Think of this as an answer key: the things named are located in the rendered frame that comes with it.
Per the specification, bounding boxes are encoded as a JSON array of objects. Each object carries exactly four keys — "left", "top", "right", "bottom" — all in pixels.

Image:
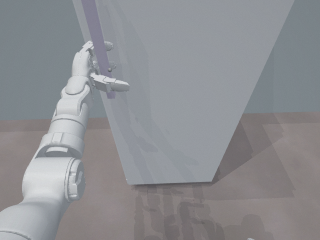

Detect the left robot forearm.
[{"left": 22, "top": 75, "right": 94, "bottom": 198}]

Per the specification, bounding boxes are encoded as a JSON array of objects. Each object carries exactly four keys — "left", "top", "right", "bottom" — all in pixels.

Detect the robot left upper arm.
[{"left": 0, "top": 157, "right": 86, "bottom": 240}]

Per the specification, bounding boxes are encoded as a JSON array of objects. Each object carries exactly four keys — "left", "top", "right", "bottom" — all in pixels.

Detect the left robot hand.
[{"left": 71, "top": 41, "right": 130, "bottom": 93}]

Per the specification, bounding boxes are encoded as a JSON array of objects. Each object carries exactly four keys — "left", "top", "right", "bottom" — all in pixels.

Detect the handle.
[{"left": 81, "top": 0, "right": 116, "bottom": 99}]

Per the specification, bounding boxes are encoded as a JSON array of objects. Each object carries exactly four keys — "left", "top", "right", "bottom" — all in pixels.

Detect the fridge door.
[{"left": 74, "top": 0, "right": 295, "bottom": 185}]

